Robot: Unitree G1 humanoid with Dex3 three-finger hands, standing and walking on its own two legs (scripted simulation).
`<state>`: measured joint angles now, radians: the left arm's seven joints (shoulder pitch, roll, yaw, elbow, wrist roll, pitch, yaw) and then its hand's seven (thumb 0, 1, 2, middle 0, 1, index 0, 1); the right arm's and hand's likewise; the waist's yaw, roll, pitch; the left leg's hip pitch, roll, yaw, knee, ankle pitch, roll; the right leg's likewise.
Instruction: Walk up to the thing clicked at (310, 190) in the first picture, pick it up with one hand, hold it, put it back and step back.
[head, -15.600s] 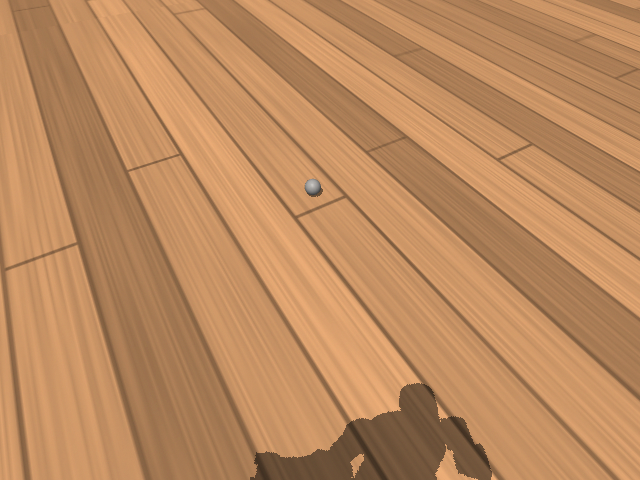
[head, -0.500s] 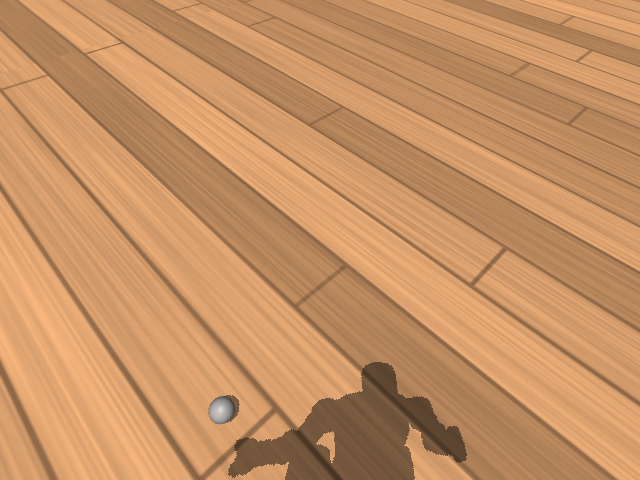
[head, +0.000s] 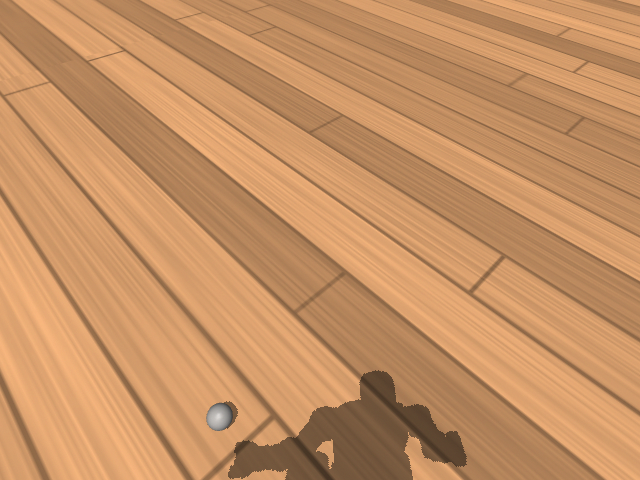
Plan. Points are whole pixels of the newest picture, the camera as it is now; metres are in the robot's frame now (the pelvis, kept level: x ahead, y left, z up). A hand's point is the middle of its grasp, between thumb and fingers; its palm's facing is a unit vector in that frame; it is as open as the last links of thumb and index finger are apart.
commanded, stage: stand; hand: left
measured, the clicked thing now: (219, 416) +0.44 +0.27 -0.75
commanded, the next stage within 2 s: walk up in 0.32 s
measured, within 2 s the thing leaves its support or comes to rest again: neither
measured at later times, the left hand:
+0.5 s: hand out of the picture +0.06 +0.26 -0.17, palm faces -0.02 -0.92 -0.39, open 7.4 cm
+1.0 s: hand out of the picture -0.05 +0.26 -0.18, palm faces +0.05 -0.92 -0.38, open 7.4 cm
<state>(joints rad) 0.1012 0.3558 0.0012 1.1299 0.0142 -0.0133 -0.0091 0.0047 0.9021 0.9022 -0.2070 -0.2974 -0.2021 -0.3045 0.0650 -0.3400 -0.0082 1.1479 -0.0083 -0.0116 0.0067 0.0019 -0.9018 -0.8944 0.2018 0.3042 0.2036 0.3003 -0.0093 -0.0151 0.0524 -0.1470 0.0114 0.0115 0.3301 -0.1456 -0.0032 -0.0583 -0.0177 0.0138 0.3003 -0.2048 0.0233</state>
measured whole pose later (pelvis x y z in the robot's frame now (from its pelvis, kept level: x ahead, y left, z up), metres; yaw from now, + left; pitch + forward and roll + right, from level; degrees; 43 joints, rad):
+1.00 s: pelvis -0.15 -0.01 -0.03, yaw +4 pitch -3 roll +1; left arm 0.09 0.38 0.06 0.82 0.02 0.06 0.02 0.00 0.90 0.90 -0.21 -0.30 -0.21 -0.30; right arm 0.10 -0.38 -0.05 0.92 -0.03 0.06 0.00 0.00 -0.90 -0.89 0.20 0.30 0.20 0.30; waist 0.01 -0.04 0.23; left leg -0.24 -0.04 -0.02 0.68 -0.39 0.02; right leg -0.43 -0.05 -0.02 0.75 -0.33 -0.01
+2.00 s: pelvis -0.35 -0.01 -0.02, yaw +1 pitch -3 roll -1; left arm 0.21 0.35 0.04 1.02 0.03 0.00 -0.02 0.01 0.90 0.90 -0.21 -0.30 -0.20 -0.30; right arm 0.19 -0.36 -0.04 0.99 -0.03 0.00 0.01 0.00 -0.90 -0.89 0.20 0.30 0.20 0.30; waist 0.01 0.01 0.06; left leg -0.21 0.00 -0.05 0.58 -0.31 0.00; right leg -0.22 0.01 0.04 0.53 -0.26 0.01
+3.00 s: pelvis -0.34 -0.02 +0.00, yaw +0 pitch -3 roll +0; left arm 0.09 0.35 0.00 1.13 0.01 -0.02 -0.01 0.01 0.90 0.90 -0.21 -0.30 -0.20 -0.30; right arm 0.09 -0.34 -0.02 1.14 -0.01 0.00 0.01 0.00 -0.90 -0.89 0.20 0.30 0.20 0.30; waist -0.01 0.00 0.07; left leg -0.07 0.01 -0.03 0.32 -0.19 -0.02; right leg -0.12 0.01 0.06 0.33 -0.16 0.01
